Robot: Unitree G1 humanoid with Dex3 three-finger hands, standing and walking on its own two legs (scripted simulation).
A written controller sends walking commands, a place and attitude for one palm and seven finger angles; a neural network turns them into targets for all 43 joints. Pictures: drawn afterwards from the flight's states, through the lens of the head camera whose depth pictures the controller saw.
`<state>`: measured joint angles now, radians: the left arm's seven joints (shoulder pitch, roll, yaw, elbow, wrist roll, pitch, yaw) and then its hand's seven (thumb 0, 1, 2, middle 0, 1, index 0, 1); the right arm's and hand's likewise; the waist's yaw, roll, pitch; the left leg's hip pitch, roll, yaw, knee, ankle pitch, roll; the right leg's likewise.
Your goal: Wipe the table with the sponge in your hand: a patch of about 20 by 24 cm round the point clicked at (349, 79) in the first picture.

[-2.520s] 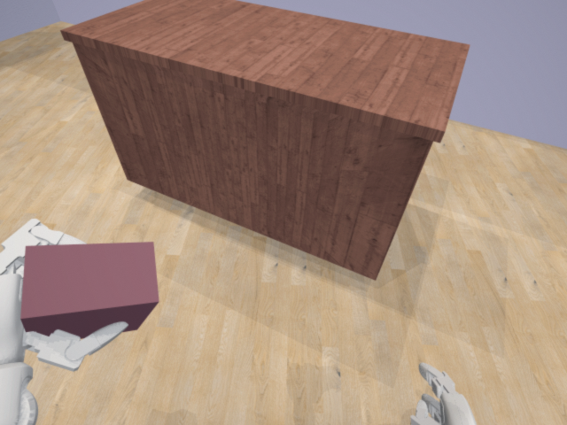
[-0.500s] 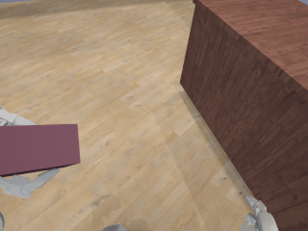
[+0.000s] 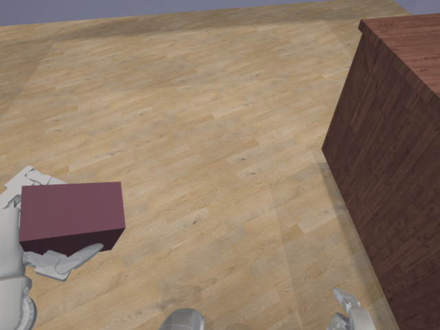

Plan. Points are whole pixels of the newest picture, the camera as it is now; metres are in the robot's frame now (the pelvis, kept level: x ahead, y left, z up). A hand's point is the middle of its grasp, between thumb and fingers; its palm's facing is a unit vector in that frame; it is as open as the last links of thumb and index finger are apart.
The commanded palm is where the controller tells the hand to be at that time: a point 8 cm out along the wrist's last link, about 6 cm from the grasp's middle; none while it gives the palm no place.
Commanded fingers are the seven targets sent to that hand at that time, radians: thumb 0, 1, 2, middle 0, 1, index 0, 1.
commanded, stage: walk to a spot facing it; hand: left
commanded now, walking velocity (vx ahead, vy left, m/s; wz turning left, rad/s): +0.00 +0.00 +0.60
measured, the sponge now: (87, 222) +0.23 +0.21 +0.15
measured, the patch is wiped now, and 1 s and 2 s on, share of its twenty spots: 0.00 0.00 0.00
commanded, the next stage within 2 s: none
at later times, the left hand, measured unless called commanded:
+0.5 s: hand (31, 201) +0.23 +0.26 +0.19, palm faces +0.53 -0.69 -0.49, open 10.5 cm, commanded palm +0.17 +0.30 +0.19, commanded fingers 0.00 0.10 1.30 -1.20 -1.60 -1.20 -1.60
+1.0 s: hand out of the picture +0.14 +0.27 +0.18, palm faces +0.78 -0.48 -0.41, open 10.5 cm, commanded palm +0.06 +0.28 +0.19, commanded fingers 0.00 0.10 1.30 -1.20 -1.60 -1.20 -1.60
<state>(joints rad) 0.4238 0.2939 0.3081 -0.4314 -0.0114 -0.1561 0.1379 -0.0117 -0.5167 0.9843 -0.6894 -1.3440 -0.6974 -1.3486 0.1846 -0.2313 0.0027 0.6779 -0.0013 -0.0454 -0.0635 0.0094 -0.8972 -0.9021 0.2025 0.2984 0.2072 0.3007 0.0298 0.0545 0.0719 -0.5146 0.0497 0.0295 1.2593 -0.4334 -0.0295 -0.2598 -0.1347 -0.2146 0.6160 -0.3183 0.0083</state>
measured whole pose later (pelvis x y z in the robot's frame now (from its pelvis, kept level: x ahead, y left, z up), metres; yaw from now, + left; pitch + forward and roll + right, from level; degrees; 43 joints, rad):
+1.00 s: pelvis +0.08 -0.05 -0.01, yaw +33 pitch +0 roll +2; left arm 0.48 0.42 0.39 -0.63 -0.06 -0.18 0.18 -0.01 -0.52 0.99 -0.68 -1.35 -0.69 -1.35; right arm 0.17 -0.25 -0.06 0.52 0.00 -0.03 -0.10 0.01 -0.90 -0.90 0.19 0.30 0.20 0.30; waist -0.01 -0.07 0.07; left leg -0.28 0.02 0.12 0.61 -0.30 0.00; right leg -0.38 -0.19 -0.21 0.84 -0.45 0.04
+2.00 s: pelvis +0.10 -0.05 +0.00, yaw +64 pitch -1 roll +0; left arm 0.48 0.41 0.37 -0.55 -0.03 -0.21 0.14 -0.01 -0.52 0.99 -0.68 -1.36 -0.69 -1.36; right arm 0.24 -0.10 0.06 0.61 0.01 -0.10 -0.05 0.01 -0.90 -0.90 0.20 0.30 0.21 0.30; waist 0.04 0.04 0.05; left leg -0.27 0.08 0.02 0.63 -0.35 -0.02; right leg -0.33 -0.07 -0.16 0.60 -0.33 0.05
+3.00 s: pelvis +0.15 +0.02 +0.01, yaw +89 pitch +0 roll +3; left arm 0.51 0.38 0.34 -0.57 -0.04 -0.15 0.17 -0.01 -0.52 0.99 -0.67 -1.36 -0.69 -1.36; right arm 0.16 -0.27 -0.04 0.58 -0.01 -0.04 -0.10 0.01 -0.90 -0.90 0.20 0.30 0.20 0.30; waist -0.02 -0.04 0.10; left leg -0.40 0.05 0.10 0.91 -0.48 -0.06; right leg -0.29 -0.15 -0.26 0.55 -0.26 -0.04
